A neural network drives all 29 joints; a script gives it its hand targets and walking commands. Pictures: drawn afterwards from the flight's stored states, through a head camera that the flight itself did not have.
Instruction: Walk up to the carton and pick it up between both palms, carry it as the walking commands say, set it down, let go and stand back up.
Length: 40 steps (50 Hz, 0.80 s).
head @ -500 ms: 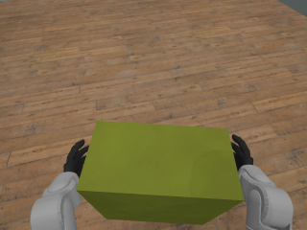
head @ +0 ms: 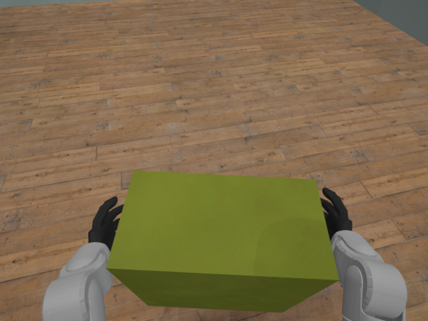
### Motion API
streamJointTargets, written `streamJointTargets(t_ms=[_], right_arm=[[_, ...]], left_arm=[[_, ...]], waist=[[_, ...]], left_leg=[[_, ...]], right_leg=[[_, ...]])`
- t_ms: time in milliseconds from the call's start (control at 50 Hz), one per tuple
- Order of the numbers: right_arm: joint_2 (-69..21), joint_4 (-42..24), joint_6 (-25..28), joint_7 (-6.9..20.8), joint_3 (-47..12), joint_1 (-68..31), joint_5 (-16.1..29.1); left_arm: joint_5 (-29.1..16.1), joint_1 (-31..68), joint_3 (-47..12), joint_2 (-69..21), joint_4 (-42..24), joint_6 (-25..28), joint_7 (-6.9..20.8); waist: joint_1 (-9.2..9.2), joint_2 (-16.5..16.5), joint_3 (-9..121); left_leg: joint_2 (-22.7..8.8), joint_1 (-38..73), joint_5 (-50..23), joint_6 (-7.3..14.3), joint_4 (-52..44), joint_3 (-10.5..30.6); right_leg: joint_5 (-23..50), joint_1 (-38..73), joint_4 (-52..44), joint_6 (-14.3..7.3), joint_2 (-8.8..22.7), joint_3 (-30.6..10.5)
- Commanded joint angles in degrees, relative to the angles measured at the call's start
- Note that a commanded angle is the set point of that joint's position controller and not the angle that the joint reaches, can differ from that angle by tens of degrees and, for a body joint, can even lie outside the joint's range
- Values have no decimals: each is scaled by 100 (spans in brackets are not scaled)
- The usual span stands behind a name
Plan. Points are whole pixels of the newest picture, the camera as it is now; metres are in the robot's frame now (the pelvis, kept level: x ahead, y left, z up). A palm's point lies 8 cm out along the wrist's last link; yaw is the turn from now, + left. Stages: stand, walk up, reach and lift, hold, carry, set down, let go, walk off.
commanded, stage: carry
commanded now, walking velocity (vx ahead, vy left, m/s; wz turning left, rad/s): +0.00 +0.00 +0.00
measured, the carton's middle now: (219, 252) +0.25 +0.00 +0.00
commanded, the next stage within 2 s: none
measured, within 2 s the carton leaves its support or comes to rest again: neither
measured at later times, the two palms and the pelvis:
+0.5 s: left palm (131, 142) +0.47 +0.18 +0.07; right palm (303, 142) +0.46 -0.19 +0.07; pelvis +0.22 +0.00 +0.00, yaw -1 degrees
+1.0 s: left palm (148, 82) +0.71 +0.18 +0.06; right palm (279, 87) +0.71 -0.19 +0.04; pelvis +0.47 +0.00 -0.01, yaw +0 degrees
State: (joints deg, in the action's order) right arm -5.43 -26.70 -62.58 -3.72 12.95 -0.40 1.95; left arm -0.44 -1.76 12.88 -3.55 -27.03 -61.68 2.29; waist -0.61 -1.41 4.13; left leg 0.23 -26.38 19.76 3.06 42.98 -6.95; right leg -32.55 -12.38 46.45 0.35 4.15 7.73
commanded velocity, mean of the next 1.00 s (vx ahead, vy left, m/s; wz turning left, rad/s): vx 0.00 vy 0.00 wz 0.00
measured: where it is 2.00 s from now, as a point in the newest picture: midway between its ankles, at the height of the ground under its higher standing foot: (207, 179)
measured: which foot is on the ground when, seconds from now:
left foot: down 0.00-0.20, up 0.22-0.34, down 0.36-0.56, up 0.58-0.70, down 0.72-0.96, up 0.98-1.00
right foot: up 0.00-0.16, down 0.18-0.36, up 0.38-0.52, down 0.54-0.72, up 0.74-0.92, down 0.94-1.00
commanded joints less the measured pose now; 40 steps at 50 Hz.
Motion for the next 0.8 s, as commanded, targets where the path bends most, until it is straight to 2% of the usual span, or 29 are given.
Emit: streamJointTargets(t_ms=[0,20,100,140,160,180,200,220,260,300,320,340,360,380,400,480,500,520,540,560,580,620,660,680,700,720,740,760,780], right_arm=[[-3724,-904,397,764,-4526,-2216,1050],[-3716,-859,348,761,-4531,-2242,1041],[-3600,-1091,303,725,-4551,-2277,1163],[-3405,-1102,278,716,-4533,-2525,1055],[-3418,-1090,260,685,-4570,-2498,981],[-3444,-1230,265,673,-4593,-2606,1043],[-3548,-941,241,663,-4593,-2593,1035],[-3571,-992,309,664,-4616,-2416,1039],[-3643,-975,380,748,-4653,-2661,1154],[-3728,-932,466,826,-4552,-2389,1155],[-3751,-876,466,839,-4430,-2183,1080],[-3637,-913,526,830,-4452,-2447,1080],[-3831,-662,496,816,-4408,-2138,1069],[-3774,-728,486,762,-4368,-2040,1048],[-3720,-994,464,753,-4448,-2149,1071],[-3395,-1084,329,701,-4502,-2375,1076],[-3405,-1102,305,678,-4575,-2476,1106],[-3296,-1230,322,665,-4548,-2515,1068],[-3183,-1269,307,658,-4540,-2631,1026],[-3238,-1242,277,624,-4515,-2681,1021],[-3378,-908,264,629,-4518,-2446,1008],[-3460,-765,360,687,-4447,-2271,1036],[-3609,-1066,509,748,-4517,-2506,1122],[-3733,-1088,574,780,-4474,-2442,1108],[-3564,-833,605,782,-4289,-2353,983],[-3732,-882,596,764,-4416,-2280,1068],[-3021,375,704,770,-3633,-2115,570],[-3790,-1081,630,737,-4484,-2051,1094],[-3800,-1188,616,762,-4496,-2248,1113]], left_arm=[[-1565,2675,-4802,-4082,-1146,184,117],[-1485,2611,-4657,-3989,-1147,132,107],[-1464,2215,-4361,-4105,-804,114,66],[-1368,2105,-4270,-4091,-483,89,89],[-1454,2288,-4236,-4084,-556,123,116],[-1477,2185,-4221,-4133,-549,153,89],[-1457,2192,-4179,-4092,-391,150,70],[-1466,1924,-4178,-4068,-398,168,77],[-1470,2368,-4231,-4087,-702,245,67],[-1440,2390,-4414,-4148,-810,286,61],[-1517,2528,-4522,-4075,-1046,292,50],[-1476,2677,-4580,-3934,-1044,302,43],[-1534,2777,-4730,-4010,-1157,279,35],[-1534,2685,-4682,-4039,-1102,273,26],[-1495,2463,-4643,-4027,-1145,237,48],[-1324,2267,-4245,-3900,-704,156,28],[-1333,2006,-4101,-3968,-474,142,47],[-1415,2223,-4220,-3997,-505,155,46],[-1397,2128,-4143,-3944,-385,154,60],[-1438,2247,-4171,-3891,-398,156,39],[-1389,2009,-4045,-3879,-306,147,27],[-1442,2238,-4160,-3877,-662,240,-13],[-1452,2482,-4309,-4074,-815,319,-1],[-1483,2521,-4389,-4022,-1005,385,3],[-1475,2649,-4376,-3841,-919,434,18],[-1635,2743,-4618,-3977,-1268,411,4],[-1107,2827,-3933,-3205,31,519,37],[-1579,2649,-4725,-4063,-1386,465,13],[-1562,2794,-4706,-4071,-1437,438,28]], waist=[[-121,1983,2142],[-157,1467,1547],[-171,1311,1747],[-13,959,1384],[-24,-176,1495],[63,-1448,1655],[116,-2481,1457],[139,-2158,1440],[151,-1478,1205],[-23,-527,1541],[-228,402,2004],[-296,1482,2377],[-215,2336,2624],[-237,2282,2337],[-244,1647,1762],[-160,1233,1249],[-70,933,1359],[-57,514,1484],[68,-872,1484],[158,-2347,1568],[113,-2297,1332],[166,-1441,1013],[34,-832,1283],[-180,-385,1721],[-320,822,2383],[-293,2190,2465],[-226,2194,2644],[-277,2107,1785],[-277,1561,1231]], left_leg=[[-1875,3223,-8765,1077,-1166,2266],[-1785,2896,-7761,1022,-1367,2197],[-1414,3747,-8883,726,-478,1299],[-1054,2635,-7657,312,86,582],[-759,1492,-5766,28,731,375],[-245,-271,-2882,-169,1565,109],[375,-1824,1384,-194,2360,82],[324,-2428,1956,-97,2155,204],[254,-2921,2114,-25,1240,113],[133,-824,694,60,-877,44],[-126,1397,-2849,148,-1525,274],[-995,3469,-7523,452,-1144,1253],[-1755,4210,-10345,1005,-852,2098],[-1818,4167,-10188,1055,-773,2168],[-1800,3552,-9046,1029,-998,2308],[-1289,3199,-8485,610,-411,1277],[-1128,3110,-8329,410,119,795],[-781,2363,-7757,101,770,349],[-358,442,-4986,-141,1834,115],[284,-1665,162,-261,2665,-9],[326,-2367,1941,-152,2479,227],[262,-3265,2342,-59,1791,192],[213,-1720,1481,45,-134,-17],[124,184,-374,106,-1158,75],[-341,2576,-4968,247,-1132,520],[-1563,4139,-10101,978,-773,2187],[-1783,4054,-10423,1264,-775,2440],[-1783,3764,-9622,1234,-916,2511],[-1707,3573,-9016,1066,-986,2439]], right_leg=[[-661,-1243,1628,50,-207,-642],[-776,-1543,923,49,-183,-598],[0,-1789,-841,151,-309,49],[2096,-696,-2253,122,-209,138],[5164,567,-2190,6,212,-373],[9210,2287,-1364,-218,800,-988],[11592,3461,-1226,-682,1430,-1670],[11704,4052,-1182,-707,1410,-1647],[10919,4239,-1009,-657,1303,-1507],[9243,2664,-507,-426,992,-523],[7585,1097,501,-128,671,-35],[3029,-752,1558,142,7,34],[-486,-1633,2135,136,-548,-313],[-786,-1951,2094,51,-409,-543],[-821,-1984,1353,39,-309,-620],[90,-1684,-808,114,-302,31],[1172,-1326,-1583,94,-305,107],[3857,-255,-1870,73,-106,18],[7671,1481,-1516,-76,360,-620],[10971,3299,-1222,-530,1120,-1418],[11547,3780,-1220,-859,1442,-1799],[11147,4305,-1027,-728,1369,-1726],[10448,3279,-516,-504,1094,-778],[9515,1965,335,-217,860,-228],[6629,285,1349,93,358,116],[1038,-1667,2783,279,-659,3],[-537,-1595,2753,128,-526,-580],[-833,-2296,2181,65,-473,-676],[-885,-2495,1881,52,-388,-736]])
